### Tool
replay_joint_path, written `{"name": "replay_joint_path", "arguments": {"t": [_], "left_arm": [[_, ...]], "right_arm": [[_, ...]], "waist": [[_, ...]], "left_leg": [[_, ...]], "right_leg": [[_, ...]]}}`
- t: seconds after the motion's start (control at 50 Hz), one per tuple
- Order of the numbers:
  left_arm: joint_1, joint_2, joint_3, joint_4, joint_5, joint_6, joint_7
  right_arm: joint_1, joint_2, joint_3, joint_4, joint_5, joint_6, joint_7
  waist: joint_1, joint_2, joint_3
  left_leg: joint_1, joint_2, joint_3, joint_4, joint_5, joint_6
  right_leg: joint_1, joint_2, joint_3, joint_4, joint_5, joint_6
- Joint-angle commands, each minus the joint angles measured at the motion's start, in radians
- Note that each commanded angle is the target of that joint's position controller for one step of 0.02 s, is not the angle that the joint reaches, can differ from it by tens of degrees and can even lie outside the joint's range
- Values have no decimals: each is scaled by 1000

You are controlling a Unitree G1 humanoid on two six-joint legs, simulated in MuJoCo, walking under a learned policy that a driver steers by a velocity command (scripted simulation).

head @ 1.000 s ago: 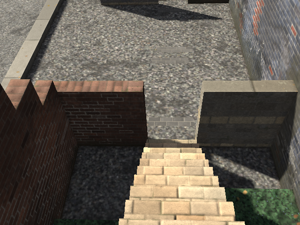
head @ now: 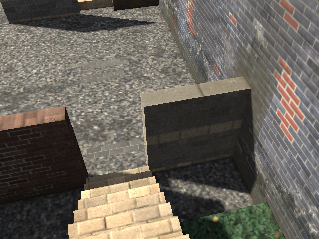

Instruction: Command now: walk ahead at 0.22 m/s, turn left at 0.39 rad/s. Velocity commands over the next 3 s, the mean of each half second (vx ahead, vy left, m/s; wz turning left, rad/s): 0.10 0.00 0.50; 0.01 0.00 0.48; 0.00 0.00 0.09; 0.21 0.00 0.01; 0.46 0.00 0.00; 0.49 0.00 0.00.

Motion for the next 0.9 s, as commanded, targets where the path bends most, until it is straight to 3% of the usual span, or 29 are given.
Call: {"name": "replay_joint_path", "arguments": {"t": [0.02,0.06,0.1,0.14,0.18,0.2,0.22,0.24,0.26,0.28,0.3,0.32,0.34,0.36,0.4,0.44,0.48,0.5,0.54,0.62,0.7,0.76,0.78,0.8,0.82,0.84,0.86,0.88,0.9], "left_arm": [[-4,128,29,-48,-19,11,42],[-40,164,42,-65,-18,22,41],[-74,174,60,-94,-48,22,40],[-84,192,79,-99,-49,34,36],[-114,169,85,-106,-39,66,30],[-153,196,95,-94,-39,70,29],[-92,142,97,-138,-37,67,26],[-39,98,84,-188,-34,49,7],[-116,181,86,-254,-40,41,-1],[-251,179,83,-317,-47,50,4],[-322,160,74,-349,-53,65,18],[-330,82,55,-413,-65,77,19],[-359,108,63,-420,-58,98,24],[-360,180,92,-385,-56,120,32],[-362,152,98,-397,-42,155,26],[-468,85,73,-471,-51,183,14],[-577,55,56,-562,-36,178,2],[-549,91,72,-552,-26,160,-1],[-519,139,84,-570,-22,145,4],[-548,179,91,-572,-14,116,-20],[-460,204,84,-532,-11,68,-69],[-255,212,85,-462,-15,35,-85],[-187,240,93,-452,-18,37,-80],[-117,343,112,-440,7,35,-79],[-61,323,102,-411,14,42,-72],[2,224,76,-418,8,63,-68],[-22,242,73,-411,26,45,-82],[-113,218,64,-409,2,36,-83],[-207,206,58,-434,3,44,-80]], "right_arm": [[-45,-2,4,-77,-13,10,36],[-9,-10,0,-47,-10,18,47],[-28,-37,-8,-31,-2,35,51],[-15,-58,-19,-19,-9,30,54],[174,-89,-53,60,20,8,57],[364,-125,-77,139,10,2,44],[388,-199,-72,173,-25,-20,49],[319,-211,-55,152,-31,-27,56],[286,-153,-36,112,-24,-13,52],[259,-141,-22,101,-33,5,36],[205,-180,-21,85,-52,11,17],[107,-242,-19,70,-56,12,4],[44,-212,-4,40,-62,14,-4],[83,-144,23,34,-52,11,-15],[71,-93,54,5,-8,9,-30],[115,-18,101,-28,-18,21,-70],[79,-32,89,-100,-28,41,-79],[37,-74,82,-139,-49,31,-85],[-27,-144,59,-175,-40,20,-103],[40,-144,34,-183,-34,30,-98],[-135,-142,30,-269,-23,51,-80],[-237,-126,19,-291,-14,52,-71],[-186,-78,20,-300,2,51,-85],[-126,-44,23,-317,8,37,-83],[-71,-38,14,-279,2,15,-73],[-136,-53,5,-242,-1,0,-73],[-120,-50,-5,-264,28,-6,-67],[-83,-88,-8,-236,26,-1,-62],[-111,-123,-11,-191,37,9,-53]], "waist": [[-17,-124,74],[-24,-146,71],[-9,-99,120],[-8,-82,109],[-106,-18,51],[-209,-4,-6],[-121,374,48],[-44,452,-62],[-87,275,-172],[-102,105,-188],[-96,-66,-200],[13,-75,-189],[36,-125,-152],[-3,-176,-97],[-11,-36,-46],[-34,41,0],[-56,56,-5],[-46,51,-42],[-13,50,-44],[-65,121,-50],[4,114,-57],[104,162,-3],[101,6,23],[67,-214,-35],[23,-283,-30],[39,-123,-6],[-40,-254,-2],[-74,-266,77],[-80,-205,84]], "left_leg": [[157,41,48,-344,272,-15],[340,43,76,-381,353,-19],[330,53,82,-439,275,-21],[358,65,103,-506,213,-9],[599,10,249,-800,289,9],[876,14,267,-869,400,29],[1037,132,113,-752,1059,114],[1223,226,-79,-401,1330,277],[1236,299,-127,-421,1242,327],[1179,315,-162,-461,1020,351],[1065,360,-245,-460,743,360],[868,479,-456,-523,511,449],[726,479,-521,-584,289,423],[668,367,-388,-541,93,333],[581,219,-301,-469,73,182],[461,110,-213,-454,-3,151],[454,69,-263,-507,-147,137],[448,88,-307,-480,-97,158],[530,115,-363,-434,-24,149],[680,93,-404,-362,137,152],[414,46,-397,-402,15,237],[237,-74,-315,-357,-169,202],[250,-195,-255,-211,-439,148],[152,-264,-309,-29,-740,66],[-28,-327,-348,185,-998,-5],[-160,-313,-324,201,-1004,0],[-92,-239,-310,168,-1041,-48],[-71,-147,-249,54,-971,-63],[138,-125,-149,-30,-839,-73]], "right_leg": [[-90,-194,139,-151,423,-133],[-203,-195,103,-81,305,-126],[-174,-220,122,11,273,-101],[-112,-243,132,141,309,-79],[-77,-154,5,466,348,-16],[-170,-126,-1,739,391,18],[-487,43,-45,1235,-368,100],[-776,63,101,1388,-477,132],[-820,43,164,1344,-414,125],[-852,49,169,1317,-349,116],[-843,8,234,1254,-202,89],[-785,-23,314,1183,-127,98],[-757,-19,319,1174,-64,105],[-778,10,334,1081,127,105],[-803,34,262,1100,252,112],[-739,75,199,890,485,157],[-625,93,189,601,491,181],[-556,87,223,652,600,187],[-595,64,286,649,575,175],[-617,68,301,590,469,142],[-214,77,224,438,379,126],[187,96,169,70,357,79],[230,66,284,-234,434,35],[385,-126,612,-286,852,-80],[486,-290,767,-260,1327,-178],[550,-299,762,-277,1409,-177],[398,-369,942,-346,1337,-275],[303,-340,905,-374,1166,-267],[98,-257,713,-406,942,-269]]}}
